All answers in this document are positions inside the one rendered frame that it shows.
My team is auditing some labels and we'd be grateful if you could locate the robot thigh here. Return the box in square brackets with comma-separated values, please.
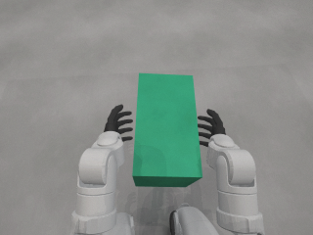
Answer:
[102, 212, 135, 235]
[173, 207, 219, 235]

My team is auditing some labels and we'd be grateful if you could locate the left robot thigh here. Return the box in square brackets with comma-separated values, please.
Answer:
[102, 212, 135, 235]

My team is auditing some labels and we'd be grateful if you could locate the right robot hand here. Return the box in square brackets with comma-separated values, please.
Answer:
[198, 109, 226, 147]

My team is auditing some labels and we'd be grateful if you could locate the left robot hand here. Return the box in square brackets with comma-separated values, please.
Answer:
[104, 104, 133, 142]

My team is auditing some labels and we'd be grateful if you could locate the carton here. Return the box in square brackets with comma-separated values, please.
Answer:
[132, 72, 202, 188]

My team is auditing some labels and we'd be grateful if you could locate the right robot thigh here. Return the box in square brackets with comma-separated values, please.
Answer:
[173, 207, 219, 235]

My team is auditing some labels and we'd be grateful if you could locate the robot right forearm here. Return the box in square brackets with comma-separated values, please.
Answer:
[206, 134, 265, 235]

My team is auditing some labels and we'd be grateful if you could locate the robot left forearm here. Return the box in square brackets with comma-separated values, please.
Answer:
[69, 131, 125, 235]

